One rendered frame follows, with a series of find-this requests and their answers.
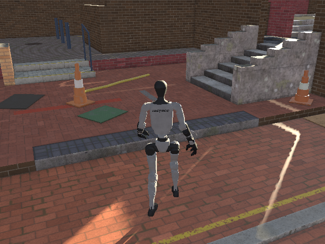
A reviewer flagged humanoid robot torso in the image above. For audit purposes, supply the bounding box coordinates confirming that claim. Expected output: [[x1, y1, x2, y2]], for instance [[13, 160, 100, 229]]
[[149, 100, 173, 153]]

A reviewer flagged robot left forearm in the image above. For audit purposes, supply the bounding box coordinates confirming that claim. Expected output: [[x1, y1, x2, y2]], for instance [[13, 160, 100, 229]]
[[137, 122, 144, 134]]

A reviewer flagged robot head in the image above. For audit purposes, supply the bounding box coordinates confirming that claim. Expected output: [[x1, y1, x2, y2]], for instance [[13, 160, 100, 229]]
[[152, 80, 170, 105]]

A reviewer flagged robot left hand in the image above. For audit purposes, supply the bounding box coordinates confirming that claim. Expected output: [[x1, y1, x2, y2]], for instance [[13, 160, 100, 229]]
[[138, 130, 149, 139]]

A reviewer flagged robot right upper arm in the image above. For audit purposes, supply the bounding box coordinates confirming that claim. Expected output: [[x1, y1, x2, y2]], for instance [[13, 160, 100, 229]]
[[172, 102, 187, 131]]

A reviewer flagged robot right hand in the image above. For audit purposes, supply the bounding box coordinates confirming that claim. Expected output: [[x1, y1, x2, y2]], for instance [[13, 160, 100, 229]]
[[186, 142, 198, 156]]

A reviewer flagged robot right forearm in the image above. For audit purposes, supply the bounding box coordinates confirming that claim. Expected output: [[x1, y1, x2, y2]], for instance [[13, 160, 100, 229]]
[[182, 123, 195, 145]]

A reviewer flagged robot left upper arm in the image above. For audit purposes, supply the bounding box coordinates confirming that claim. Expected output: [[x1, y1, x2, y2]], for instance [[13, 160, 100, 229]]
[[138, 102, 151, 129]]

